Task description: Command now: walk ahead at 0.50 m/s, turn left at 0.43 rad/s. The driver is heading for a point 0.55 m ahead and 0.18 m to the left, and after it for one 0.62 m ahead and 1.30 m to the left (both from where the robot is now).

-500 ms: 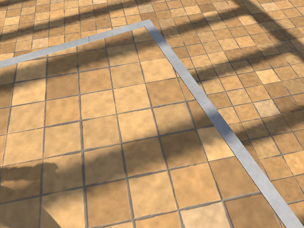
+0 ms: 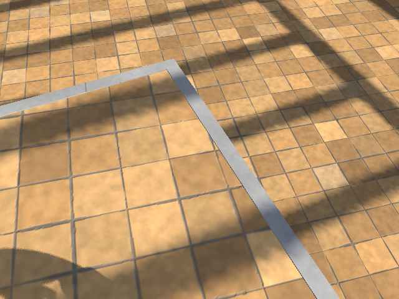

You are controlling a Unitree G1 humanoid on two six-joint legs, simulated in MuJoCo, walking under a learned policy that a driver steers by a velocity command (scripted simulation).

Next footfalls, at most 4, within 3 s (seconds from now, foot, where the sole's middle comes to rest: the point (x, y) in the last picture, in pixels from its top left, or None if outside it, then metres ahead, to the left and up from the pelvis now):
0.16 right None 0.25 -0.13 -0.78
0.70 left None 0.43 0.17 -0.78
1.24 right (151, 247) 0.66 0.14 -0.78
1.68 left None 0.44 0.23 -0.78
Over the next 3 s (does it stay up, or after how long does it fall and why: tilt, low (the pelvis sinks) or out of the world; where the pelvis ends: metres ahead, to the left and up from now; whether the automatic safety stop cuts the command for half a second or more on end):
stays up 0.52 0.17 0.00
